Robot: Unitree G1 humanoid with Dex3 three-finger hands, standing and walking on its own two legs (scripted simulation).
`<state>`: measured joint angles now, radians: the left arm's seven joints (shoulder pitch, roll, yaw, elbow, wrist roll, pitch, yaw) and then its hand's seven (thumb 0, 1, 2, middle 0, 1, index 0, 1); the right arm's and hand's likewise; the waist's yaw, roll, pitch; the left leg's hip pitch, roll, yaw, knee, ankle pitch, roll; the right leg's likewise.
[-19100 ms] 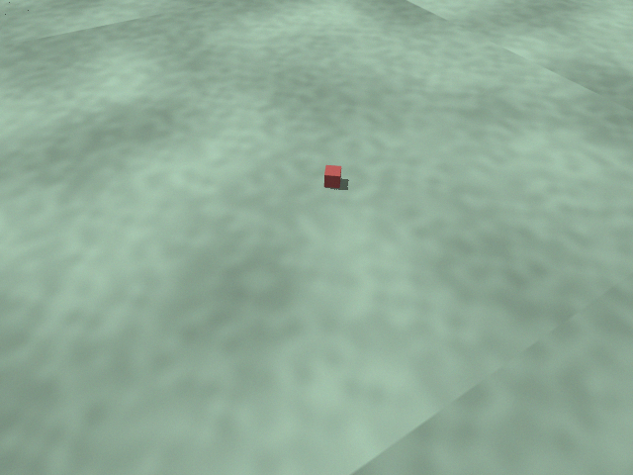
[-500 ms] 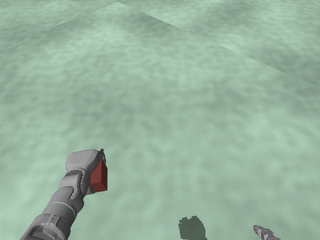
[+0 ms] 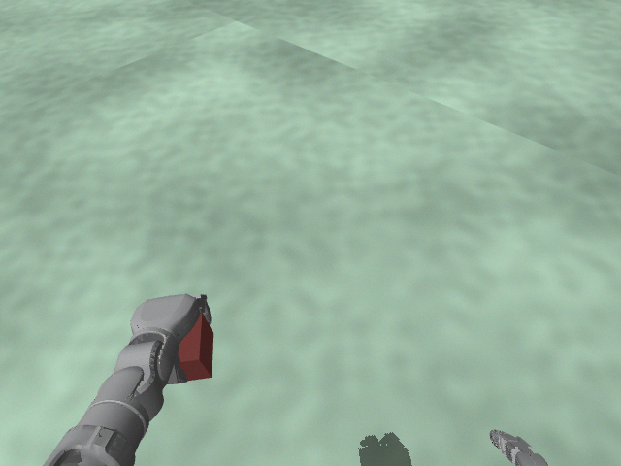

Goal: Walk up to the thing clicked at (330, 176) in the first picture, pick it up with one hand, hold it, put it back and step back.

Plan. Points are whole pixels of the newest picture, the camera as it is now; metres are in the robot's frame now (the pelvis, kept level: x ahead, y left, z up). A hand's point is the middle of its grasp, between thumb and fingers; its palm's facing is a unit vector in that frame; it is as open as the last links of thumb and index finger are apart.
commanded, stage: hold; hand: left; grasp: from above
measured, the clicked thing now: (182, 348) +0.31 +0.22 -0.08
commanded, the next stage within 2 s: crouch in 1.06 s
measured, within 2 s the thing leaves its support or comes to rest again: neither
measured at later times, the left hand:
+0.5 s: hand (169, 354) +0.28 +0.22 -0.04, palm faces -0.44 -0.07 -0.90, open 10.9 cm
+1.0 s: hand (169, 351) +0.29 +0.22 -0.03, palm faces -0.44 -0.06 -0.90, open 10.9 cm
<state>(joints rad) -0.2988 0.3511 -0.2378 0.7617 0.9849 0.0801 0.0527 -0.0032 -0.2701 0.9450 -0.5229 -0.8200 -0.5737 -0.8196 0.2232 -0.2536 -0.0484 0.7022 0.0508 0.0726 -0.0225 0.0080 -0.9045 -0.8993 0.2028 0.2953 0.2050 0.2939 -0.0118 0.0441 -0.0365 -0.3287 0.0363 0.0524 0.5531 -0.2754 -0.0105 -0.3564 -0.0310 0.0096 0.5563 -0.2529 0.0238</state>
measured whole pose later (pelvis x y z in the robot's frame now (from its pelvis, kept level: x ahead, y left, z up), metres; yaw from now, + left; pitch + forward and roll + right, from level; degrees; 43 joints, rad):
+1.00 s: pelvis +0.00 +0.00 +0.01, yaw +0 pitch +1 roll +0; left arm -0.24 0.38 -0.23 0.63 0.99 0.05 -0.02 0.00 -0.25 0.92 -0.50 -0.84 -0.55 -0.83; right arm 0.19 -0.25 -0.04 0.69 0.06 0.08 -0.04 0.01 -0.91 -0.90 0.20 0.30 0.20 0.29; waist 0.01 0.05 -0.01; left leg -0.25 0.03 0.05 0.47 -0.23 -0.01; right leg -0.28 -0.03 0.01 0.48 -0.22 0.02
